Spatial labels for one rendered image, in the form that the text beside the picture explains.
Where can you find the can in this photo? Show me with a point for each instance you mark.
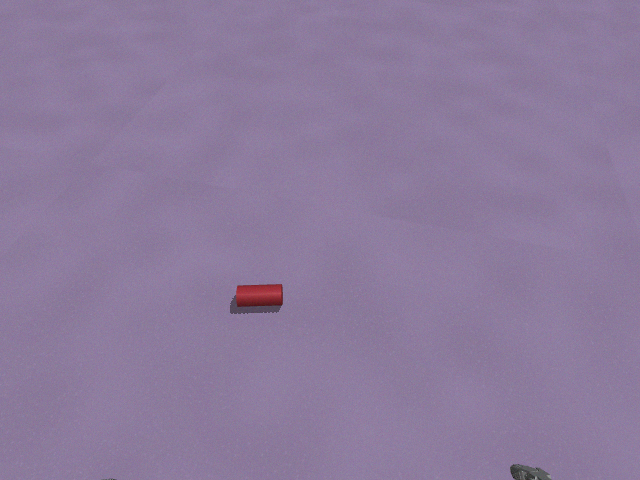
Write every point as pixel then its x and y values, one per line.
pixel 259 295

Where can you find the right robot hand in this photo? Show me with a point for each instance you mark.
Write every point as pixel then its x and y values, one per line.
pixel 522 472

